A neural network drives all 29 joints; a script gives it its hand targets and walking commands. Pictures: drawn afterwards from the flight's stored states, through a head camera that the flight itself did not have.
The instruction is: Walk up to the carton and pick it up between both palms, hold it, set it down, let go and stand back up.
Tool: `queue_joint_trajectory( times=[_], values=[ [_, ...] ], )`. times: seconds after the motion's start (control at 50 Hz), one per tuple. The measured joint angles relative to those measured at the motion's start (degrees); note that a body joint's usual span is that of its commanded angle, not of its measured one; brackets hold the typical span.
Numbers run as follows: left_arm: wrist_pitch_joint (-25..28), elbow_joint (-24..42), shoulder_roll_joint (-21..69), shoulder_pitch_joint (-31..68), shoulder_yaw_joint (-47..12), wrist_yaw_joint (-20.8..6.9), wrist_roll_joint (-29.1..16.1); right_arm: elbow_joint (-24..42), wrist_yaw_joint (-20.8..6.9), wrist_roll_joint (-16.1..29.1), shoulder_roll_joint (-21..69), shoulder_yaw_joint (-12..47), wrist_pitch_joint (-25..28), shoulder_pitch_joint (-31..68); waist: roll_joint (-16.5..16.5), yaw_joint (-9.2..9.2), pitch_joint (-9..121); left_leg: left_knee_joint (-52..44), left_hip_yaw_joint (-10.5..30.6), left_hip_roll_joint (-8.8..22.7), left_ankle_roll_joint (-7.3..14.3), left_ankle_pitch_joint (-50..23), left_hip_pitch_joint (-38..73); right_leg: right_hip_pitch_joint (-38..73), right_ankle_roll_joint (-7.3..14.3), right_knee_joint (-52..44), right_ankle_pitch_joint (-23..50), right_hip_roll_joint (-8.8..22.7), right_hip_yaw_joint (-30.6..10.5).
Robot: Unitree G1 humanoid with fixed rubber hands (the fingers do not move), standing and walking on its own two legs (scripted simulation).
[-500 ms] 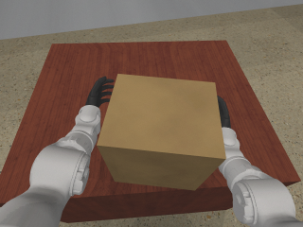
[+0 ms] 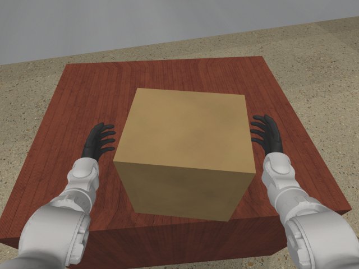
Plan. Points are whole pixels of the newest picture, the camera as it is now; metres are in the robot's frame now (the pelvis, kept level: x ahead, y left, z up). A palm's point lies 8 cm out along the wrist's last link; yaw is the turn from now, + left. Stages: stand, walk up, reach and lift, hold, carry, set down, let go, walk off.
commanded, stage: set down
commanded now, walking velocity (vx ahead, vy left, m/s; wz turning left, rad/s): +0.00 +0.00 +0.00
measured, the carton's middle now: (185, 158) +0.38 +0.00 +0.02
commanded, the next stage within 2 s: none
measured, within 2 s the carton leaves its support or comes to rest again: neither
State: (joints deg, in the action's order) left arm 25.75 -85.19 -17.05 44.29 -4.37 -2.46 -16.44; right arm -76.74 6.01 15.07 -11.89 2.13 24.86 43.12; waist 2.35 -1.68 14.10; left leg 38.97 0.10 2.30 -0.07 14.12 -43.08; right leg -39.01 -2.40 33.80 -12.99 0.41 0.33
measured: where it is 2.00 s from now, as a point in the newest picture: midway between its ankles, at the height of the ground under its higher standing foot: outside the picture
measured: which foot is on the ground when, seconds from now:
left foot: down 0.00-1.00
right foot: down 0.00-1.00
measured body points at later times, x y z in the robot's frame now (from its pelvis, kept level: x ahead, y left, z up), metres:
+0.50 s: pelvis +0.00 -0.01 +0.01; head +0.01 +0.00 +0.46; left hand +0.35 +0.23 +0.02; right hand +0.35 -0.23 +0.04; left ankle +0.03 +0.11 -0.72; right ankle +0.02 -0.15 -0.72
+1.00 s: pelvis +0.02 -0.02 +0.02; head +0.00 -0.01 +0.47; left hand +0.27 +0.23 +0.01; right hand +0.28 -0.23 +0.03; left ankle +0.03 +0.11 -0.72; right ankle +0.02 -0.15 -0.72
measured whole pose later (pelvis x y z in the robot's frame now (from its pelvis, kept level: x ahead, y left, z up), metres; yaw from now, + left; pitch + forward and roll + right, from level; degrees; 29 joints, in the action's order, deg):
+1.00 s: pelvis +0.02 -0.02 +0.02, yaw +1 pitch -2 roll -1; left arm 18.2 -39.6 -20.1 0.8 -1.7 -7.2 -17.0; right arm -34.8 9.0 15.5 -9.0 3.6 19.8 1.9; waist -0.3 -1.7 0.7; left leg 28.9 0.1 2.2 -1.0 13.6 -13.7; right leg -10.7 -1.1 26.1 -13.8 0.4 0.5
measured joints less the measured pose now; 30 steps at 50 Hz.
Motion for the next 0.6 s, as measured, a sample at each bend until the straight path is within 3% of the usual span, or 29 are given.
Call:
queue_joint_trajectory(
  times=[0.2, 0.4, 0.5, 0.6],
  values=[
    [0.3, 3.2, -1.7, 0.0, -4.5, 0.0, -0.5, 1.7, -1.1, 0.2, -0.3, 0.0, -3.1, -2.5, -1.3, 0.00, -1.5, 0.5, 0.0, 0.0, 0.1, 0.0, 1.2, 1.3, 0.0, 0.2, 0.2, 0.0, 0.0],
    [-2.0, 12.4, -1.8, -10.9, -0.9, -1.1, -0.5, 6.3, -0.4, 0.4, -0.3, 0.0, -1.5, -8.7, -2.3, 0.00, -5.6, -1.1, 0.0, 0.0, -0.3, 0.3, 8.8, 8.3, 0.3, -0.1, -0.7, 0.0, 0.0],
    [-2.4, 20.9, -1.9, -18.3, 0.6, -2.1, -0.5, 11.3, 0.1, 0.4, -0.3, 0.3, -1.3, -14.6, -2.3, 0.00, -6.8, -2.8, 0.0, 0.0, -0.6, 0.1, 13.2, 12.4, 0.6, -1.2, -0.9, 0.0, 0.0],
    [-3.6, 21.8, -2.5, -20.9, 1.4, -3.3, -0.5, 16.3, 1.2, 0.4, -0.2, 0.9, -2.0, -20.3, -2.3, -0.01, -8.6, -3.9, 0.0, 0.0, -0.6, 0.1, 17.3, 16.2, 0.7, -1.6, -1.2, 0.0, 0.1]
  ],
)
